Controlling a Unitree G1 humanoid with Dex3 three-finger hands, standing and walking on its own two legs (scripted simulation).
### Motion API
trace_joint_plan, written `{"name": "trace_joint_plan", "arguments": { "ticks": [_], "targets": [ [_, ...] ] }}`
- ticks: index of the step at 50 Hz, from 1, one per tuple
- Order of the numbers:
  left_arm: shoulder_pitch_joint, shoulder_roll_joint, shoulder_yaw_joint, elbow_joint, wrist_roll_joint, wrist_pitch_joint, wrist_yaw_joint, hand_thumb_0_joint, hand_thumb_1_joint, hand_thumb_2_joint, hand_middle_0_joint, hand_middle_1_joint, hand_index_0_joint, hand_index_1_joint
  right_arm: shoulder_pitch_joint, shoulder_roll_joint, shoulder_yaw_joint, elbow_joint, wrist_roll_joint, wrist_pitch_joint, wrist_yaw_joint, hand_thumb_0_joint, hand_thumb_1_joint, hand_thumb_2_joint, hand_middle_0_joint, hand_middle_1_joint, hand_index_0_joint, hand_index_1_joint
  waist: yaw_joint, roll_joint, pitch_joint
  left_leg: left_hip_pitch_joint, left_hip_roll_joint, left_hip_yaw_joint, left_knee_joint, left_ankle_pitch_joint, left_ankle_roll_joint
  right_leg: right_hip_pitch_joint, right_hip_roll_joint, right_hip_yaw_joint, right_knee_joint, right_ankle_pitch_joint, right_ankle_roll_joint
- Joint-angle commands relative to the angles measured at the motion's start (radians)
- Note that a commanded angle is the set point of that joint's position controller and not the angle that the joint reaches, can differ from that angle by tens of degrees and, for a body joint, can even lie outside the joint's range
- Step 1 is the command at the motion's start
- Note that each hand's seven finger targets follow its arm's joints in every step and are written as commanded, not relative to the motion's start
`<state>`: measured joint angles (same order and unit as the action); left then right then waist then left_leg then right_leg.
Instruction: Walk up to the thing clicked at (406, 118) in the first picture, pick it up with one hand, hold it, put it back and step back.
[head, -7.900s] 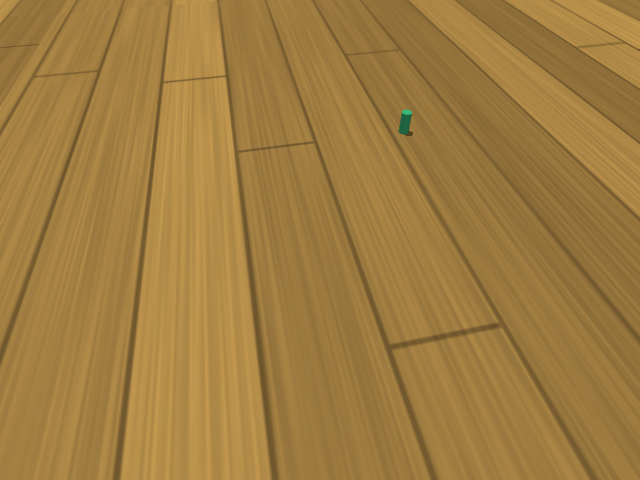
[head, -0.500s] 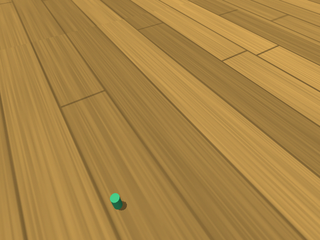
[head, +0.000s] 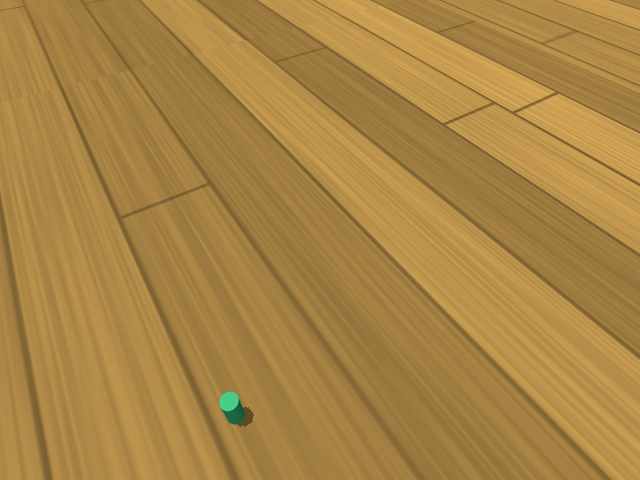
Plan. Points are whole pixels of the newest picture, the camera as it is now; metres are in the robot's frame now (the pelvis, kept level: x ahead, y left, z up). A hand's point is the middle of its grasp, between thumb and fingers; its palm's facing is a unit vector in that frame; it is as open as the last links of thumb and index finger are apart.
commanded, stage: stand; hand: left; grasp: from the side
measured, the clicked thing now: (232, 408) +0.43 +0.28 -0.72
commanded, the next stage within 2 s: go down in 1.02 s
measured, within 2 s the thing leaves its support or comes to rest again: neither
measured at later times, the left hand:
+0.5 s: hand out of the picture +0.08 +0.25 -0.16, palm faces -0.02 -0.94 -0.35, open 7.4 cm
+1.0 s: hand out of the picture +0.08 +0.25 -0.16, palm faces -0.02 -0.94 -0.35, open 7.4 cm
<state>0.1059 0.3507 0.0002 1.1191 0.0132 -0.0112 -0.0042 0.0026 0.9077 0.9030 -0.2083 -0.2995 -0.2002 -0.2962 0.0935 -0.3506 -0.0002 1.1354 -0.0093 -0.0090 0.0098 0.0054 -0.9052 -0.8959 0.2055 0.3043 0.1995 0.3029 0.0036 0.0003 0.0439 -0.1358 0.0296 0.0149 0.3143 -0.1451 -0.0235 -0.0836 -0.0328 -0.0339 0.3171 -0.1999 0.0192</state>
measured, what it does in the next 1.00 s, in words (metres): stands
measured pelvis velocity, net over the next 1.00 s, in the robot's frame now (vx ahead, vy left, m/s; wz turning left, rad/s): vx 0.01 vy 0.00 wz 0.00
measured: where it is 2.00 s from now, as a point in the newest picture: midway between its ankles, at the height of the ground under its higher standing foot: outside the picture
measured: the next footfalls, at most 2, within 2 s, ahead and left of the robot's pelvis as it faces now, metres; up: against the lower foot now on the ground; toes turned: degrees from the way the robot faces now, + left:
none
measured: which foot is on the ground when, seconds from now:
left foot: down 0.00-1.00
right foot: down 0.00-1.00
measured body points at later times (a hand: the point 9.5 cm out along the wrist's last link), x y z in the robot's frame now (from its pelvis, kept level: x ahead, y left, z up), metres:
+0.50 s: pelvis +0.00 +0.00 +0.00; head +0.01 +0.00 +0.45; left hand +0.08 +0.30 -0.13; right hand +0.08 -0.30 -0.13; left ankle +0.02 +0.13 -0.75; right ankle -0.02 -0.13 -0.75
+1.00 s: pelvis +0.01 +0.00 +0.00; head +0.02 +0.00 +0.45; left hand +0.08 +0.30 -0.13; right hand +0.08 -0.30 -0.13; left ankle +0.02 +0.13 -0.75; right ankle -0.02 -0.13 -0.75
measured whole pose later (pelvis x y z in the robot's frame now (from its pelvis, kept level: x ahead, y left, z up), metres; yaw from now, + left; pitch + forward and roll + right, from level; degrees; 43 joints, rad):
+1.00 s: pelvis +0.01 +0.00 +0.00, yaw +0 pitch -2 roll +0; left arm 0.12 0.35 0.00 1.12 0.01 -0.01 0.00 0.00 0.91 0.90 -0.21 -0.30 -0.20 -0.30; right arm 0.11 -0.35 0.00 1.13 -0.01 -0.01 0.01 0.01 -0.91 -0.90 0.21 0.30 0.20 0.30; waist 0.01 0.00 0.05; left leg -0.12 0.03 0.02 0.31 -0.16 -0.02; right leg -0.07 -0.03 -0.03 0.31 -0.21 0.02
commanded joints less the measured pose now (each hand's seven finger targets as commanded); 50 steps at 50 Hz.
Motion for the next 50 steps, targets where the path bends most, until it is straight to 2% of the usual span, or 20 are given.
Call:
{"name": "trace_joint_plan", "arguments": {
  "ticks": [1,3,9,17,23,28,34,38,46,48,50],
  "targets": [
    [-0.026,0.215,0.038,-0.062,-0.003,-0.017,0.009,0.000,0.900,0.900,-0.200,-0.300,-0.200,-0.301,-0.040,-0.217,-0.038,-0.052,-0.001,-0.021,-0.014,0.000,-0.900,-0.900,0.200,0.300,0.200,0.300,-0.002,0.008,-0.080,0.045,0.112,-0.089,-0.030,0.131,0.033,-0.010,-0.114,0.092,-0.055,0.117,-0.036],
    [-0.025,0.215,0.038,-0.060,-0.003,-0.017,0.009,0.000,0.900,0.900,-0.200,-0.300,-0.200,-0.301,-0.043,-0.216,-0.037,-0.052,0.001,-0.021,-0.014,0.000,-0.900,-0.900,0.200,0.300,0.200,0.300,-0.003,0.009,-0.069,0.036,0.108,-0.092,-0.036,0.125,0.033,-0.012,-0.110,0.086,-0.061,0.115,-0.030],
    [-0.027,0.219,0.040,-0.062,-0.004,-0.020,0.013,0.000,0.900,0.900,-0.200,-0.300,-0.200,-0.301,-0.037,-0.212,-0.039,-0.055,0.000,-0.021,-0.013,0.000,-0.900,-0.900,0.200,0.300,0.200,0.300,-0.007,-0.008,-0.094,0.067,0.115,-0.089,-0.021,0.198,0.035,-0.001,-0.112,0.078,-0.048,0.186,-0.030],
    [-0.023,0.218,0.040,-0.060,-0.005,-0.017,0.012,0.000,0.900,0.900,-0.200,-0.300,-0.200,-0.301,-0.038,-0.210,-0.036,-0.054,0.000,-0.019,-0.015,0.000,-0.900,-0.900,0.200,0.300,0.200,0.300,-0.004,-0.003,-0.067,0.053,0.111,-0.085,-0.033,0.147,0.033,-0.009,-0.111,0.083,-0.058,0.133,-0.032],
    [-0.016,0.218,0.041,-0.061,-0.003,-0.017,0.013,0.000,0.900,0.900,-0.200,-0.300,-0.200,-0.301,-0.034,-0.211,-0.038,-0.057,0.000,-0.018,-0.015,0.000,-0.900,-0.900,0.200,0.300,0.200,0.300,-0.004,0.003,-0.064,0.051,0.111,-0.088,-0.035,0.156,0.031,-0.017,-0.107,0.077,-0.056,0.134,-0.032],
    [-0.016,0.223,0.043,-0.057,-0.003,-0.016,0.012,0.000,0.900,0.900,-0.200,-0.300,-0.200,-0.301,-0.034,-0.210,-0.039,-0.057,0.001,-0.017,-0.014,0.000,-0.900,-0.900,0.200,0.300,0.200,0.300,-0.006,-0.005,-0.043,0.038,0.106,-0.091,-0.044,0.101,0.031,-0.028,-0.106,0.081,-0.068,0.080,-0.031],
    [-0.015,0.220,0.043,-0.063,0.001,-0.017,0.011,0.000,0.900,0.900,-0.200,-0.300,-0.200,-0.301,-0.035,-0.217,-0.040,-0.059,-0.001,-0.017,-0.015,0.000,-0.900,-0.900,0.200,0.300,0.200,0.300,-0.005,-0.005,-0.068,0.050,0.106,-0.088,-0.034,0.103,0.036,-0.020,-0.111,0.086,-0.067,0.111,-0.033],
    [-0.012,0.219,0.043,-0.063,-0.003,-0.018,0.013,0.000,0.900,0.900,-0.200,-0.300,-0.200,-0.301,-0.036,-0.211,-0.039,-0.060,0.000,-0.020,-0.015,0.000,-0.900,-0.900,0.200,0.300,0.200,0.300,-0.003,-0.005,-0.081,0.071,0.113,-0.091,-0.027,0.173,0.035,-0.017,-0.108,0.078,-0.050,0.148,-0.033],
    [-0.009,0.214,0.042,-0.062,-0.005,-0.014,0.010,0.000,0.900,0.900,-0.200,-0.300,-0.200,-0.301,-0.026,-0.213,-0.034,-0.057,0.000,-0.021,-0.017,0.000,-0.900,-0.900,0.200,0.300,0.200,0.300,-0.001,0.009,-0.059,0.041,0.107,-0.083,-0.035,0.135,0.034,-0.008,-0.112,0.087,-0.058,0.133,-0.034],
    [-0.008,0.217,0.042,-0.063,-0.003,-0.015,0.013,0.000,0.900,0.900,-0.200,-0.300,-0.200,-0.301,-0.028,-0.214,-0.039,-0.060,0.001,-0.020,-0.017,0.000,-0.900,-0.900,0.200,0.300,0.200,0.300,-0.003,-0.003,-0.071,0.055,0.111,-0.088,-0.029,0.165,0.035,-0.008,-0.110,0.081,-0.050,0.147,-0.034],
    [-0.010,0.221,0.044,-0.062,-0.002,-0.015,0.013,0.000,0.900,0.900,-0.200,-0.300,-0.200,-0.301,-0.025,-0.212,-0.037,-0.060,0.000,-0.019,-0.018,0.000,-0.900,-0.900,0.200,0.300,0.200,0.300,-0.004,-0.007,-0.067,0.054,0.110,-0.084,-0.029,0.150,0.037,-0.011,-0.111,0.085,-0.053,0.148,-0.034]
  ]
}}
